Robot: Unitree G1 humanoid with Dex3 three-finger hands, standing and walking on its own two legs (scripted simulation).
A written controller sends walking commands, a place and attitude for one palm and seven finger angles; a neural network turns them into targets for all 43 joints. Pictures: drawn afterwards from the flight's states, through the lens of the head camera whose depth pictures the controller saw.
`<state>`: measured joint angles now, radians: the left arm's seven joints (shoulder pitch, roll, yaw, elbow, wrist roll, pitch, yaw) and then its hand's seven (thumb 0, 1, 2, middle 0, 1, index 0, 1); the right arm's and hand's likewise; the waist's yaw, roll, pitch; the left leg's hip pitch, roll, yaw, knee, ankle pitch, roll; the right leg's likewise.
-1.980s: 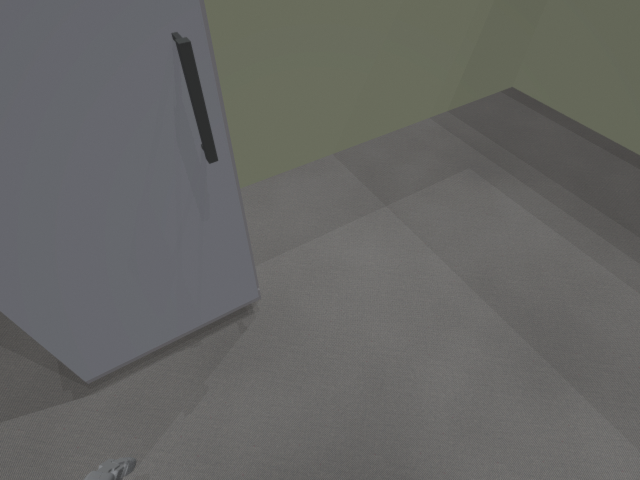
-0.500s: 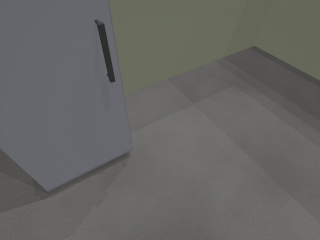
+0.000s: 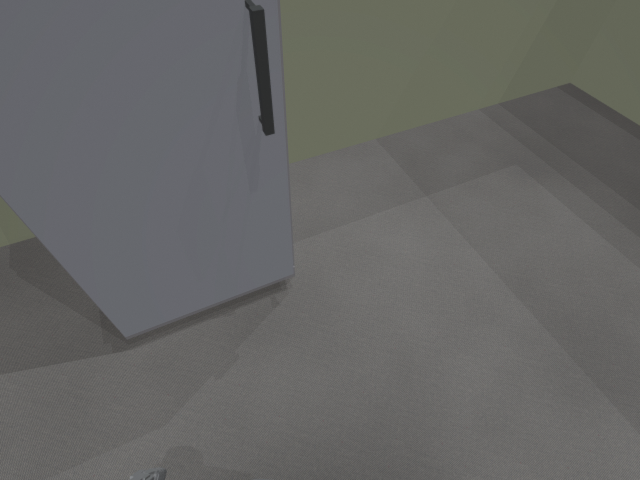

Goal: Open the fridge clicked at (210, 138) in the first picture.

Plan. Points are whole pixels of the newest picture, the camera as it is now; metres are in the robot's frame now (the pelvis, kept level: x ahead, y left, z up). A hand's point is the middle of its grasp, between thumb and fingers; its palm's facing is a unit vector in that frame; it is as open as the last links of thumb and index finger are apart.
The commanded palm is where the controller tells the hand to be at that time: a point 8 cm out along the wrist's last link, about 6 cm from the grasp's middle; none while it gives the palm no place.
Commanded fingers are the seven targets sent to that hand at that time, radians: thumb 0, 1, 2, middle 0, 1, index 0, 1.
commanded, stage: turn to face it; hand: right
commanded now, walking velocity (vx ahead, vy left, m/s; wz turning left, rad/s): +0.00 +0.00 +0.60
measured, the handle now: (259, 73) +0.78 +0.14 +0.09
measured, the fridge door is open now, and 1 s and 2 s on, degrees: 0 0 0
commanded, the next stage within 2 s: take the last steps up to it in 0.72 s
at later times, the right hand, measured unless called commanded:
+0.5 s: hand out of the picture +0.07 -0.22 -0.16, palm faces -0.15 +0.96 -0.24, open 7.4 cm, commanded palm none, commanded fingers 0.00 -0.90 -0.90 0.20 0.30 0.20 0.30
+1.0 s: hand out of the picture +0.15 -0.16 -0.16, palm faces -0.45 +0.87 -0.19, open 7.4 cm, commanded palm none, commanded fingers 0.00 -0.90 -0.90 0.20 0.30 0.20 0.30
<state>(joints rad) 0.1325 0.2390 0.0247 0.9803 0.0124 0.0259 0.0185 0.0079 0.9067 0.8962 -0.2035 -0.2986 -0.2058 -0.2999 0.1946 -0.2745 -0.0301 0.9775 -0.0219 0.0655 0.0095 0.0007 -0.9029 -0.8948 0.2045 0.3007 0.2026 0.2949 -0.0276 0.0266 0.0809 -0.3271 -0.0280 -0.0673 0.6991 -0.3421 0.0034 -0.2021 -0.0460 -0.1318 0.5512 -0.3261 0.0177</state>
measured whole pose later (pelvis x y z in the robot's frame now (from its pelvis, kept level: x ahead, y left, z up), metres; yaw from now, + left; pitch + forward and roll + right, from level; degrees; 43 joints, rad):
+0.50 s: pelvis -0.01 -0.02 +0.01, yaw +14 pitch +2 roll +0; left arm 0.11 0.22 0.05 0.92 0.00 0.03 0.03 0.01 0.91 0.90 -0.20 -0.30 -0.20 -0.30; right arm 0.25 -0.23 -0.07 0.93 -0.03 0.05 0.00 0.00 -0.90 -0.89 0.21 0.30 0.21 0.30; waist -0.05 0.03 0.05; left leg -0.33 -0.11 -0.18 0.49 -0.18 0.02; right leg -0.34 -0.01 0.01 0.71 -0.40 0.05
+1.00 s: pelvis -0.01 -0.04 +0.00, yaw +26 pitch +0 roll +1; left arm 0.37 0.19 0.03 1.05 0.02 0.02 0.02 0.01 0.91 0.90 -0.20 -0.30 -0.21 -0.30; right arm 0.16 -0.18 -0.04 0.96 -0.03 0.03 0.02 0.00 -0.91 -0.90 0.20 0.30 0.20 0.29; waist 0.04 -0.02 0.03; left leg -0.19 0.00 0.06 0.52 -0.32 0.01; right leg -0.25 -0.08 -0.16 0.66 -0.43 0.00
